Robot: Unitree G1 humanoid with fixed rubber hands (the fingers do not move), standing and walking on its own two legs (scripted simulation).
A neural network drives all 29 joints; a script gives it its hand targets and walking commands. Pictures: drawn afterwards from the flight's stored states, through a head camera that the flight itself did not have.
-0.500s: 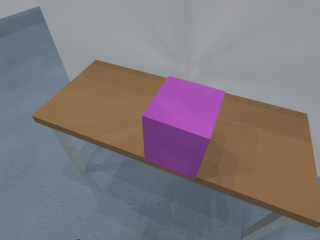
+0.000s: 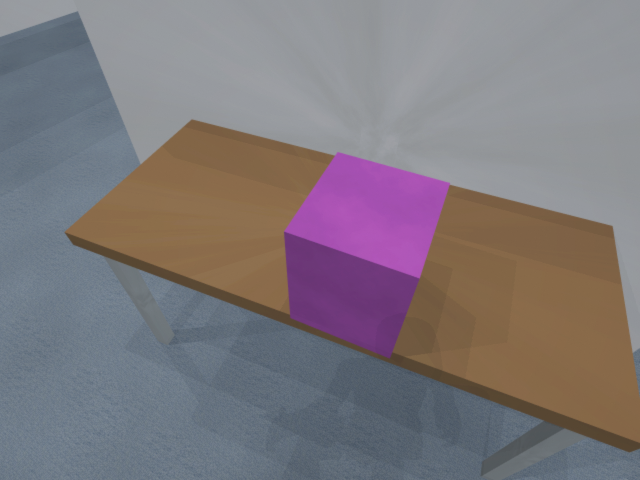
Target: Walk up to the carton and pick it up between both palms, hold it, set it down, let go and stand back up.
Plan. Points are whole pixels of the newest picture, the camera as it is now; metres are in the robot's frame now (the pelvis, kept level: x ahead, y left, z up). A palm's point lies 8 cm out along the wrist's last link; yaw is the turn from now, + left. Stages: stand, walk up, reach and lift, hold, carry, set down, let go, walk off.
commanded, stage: walk up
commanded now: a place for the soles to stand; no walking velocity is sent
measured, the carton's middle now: (363, 255) +0.49 -0.07 -0.07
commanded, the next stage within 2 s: none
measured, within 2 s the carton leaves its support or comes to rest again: neither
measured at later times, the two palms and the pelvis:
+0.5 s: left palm out of the picture +0.13 +0.26 -0.11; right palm out of the picture -0.02 -0.25 -0.13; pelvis +0.04 +0.01 +0.00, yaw -9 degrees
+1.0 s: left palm (131, 386) +0.27 +0.29 -0.13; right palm out of the picture +0.14 -0.20 -0.11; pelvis +0.11 +0.06 -0.01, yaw -20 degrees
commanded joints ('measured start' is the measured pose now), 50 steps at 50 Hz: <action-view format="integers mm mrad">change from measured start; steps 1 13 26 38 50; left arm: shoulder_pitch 18 2 261 101 139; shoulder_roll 134 116 63 118 62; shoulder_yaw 29 56 82 90 87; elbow -26 -104 -177 -247 -204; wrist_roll -1 40 52 18 25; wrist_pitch -8 10 -46 -34 39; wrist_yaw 0 10 9 21 36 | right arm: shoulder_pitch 37 261 164 86 -53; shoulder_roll -117 -141 -144 -40 -100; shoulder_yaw -20 -51 -28 -19 -70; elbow -17 -71 -69 -143 -206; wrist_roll -7 -52 -64 -25 -22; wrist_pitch -12 -26 -16 15 9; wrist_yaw -4 17 11 -9 -29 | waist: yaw -7 -96 60 -8 12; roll -16 -27 1 -184 160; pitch -7 12 -36 -80 -4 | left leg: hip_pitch -68 124 -127 -108 -85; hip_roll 75 78 132 -9 263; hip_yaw -88 -139 94 15 -163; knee -97 -187 148 334 -130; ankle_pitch -16 -205 103 -17 413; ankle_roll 56 89 106 -13 189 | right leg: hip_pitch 27 -236 246 31 -125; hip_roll -84 -9 72 -40 88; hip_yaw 146 170 44 189 219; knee -123 -45 7 -15 553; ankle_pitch -107 -353 76 698 -387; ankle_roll -50 -22 -62 -157 26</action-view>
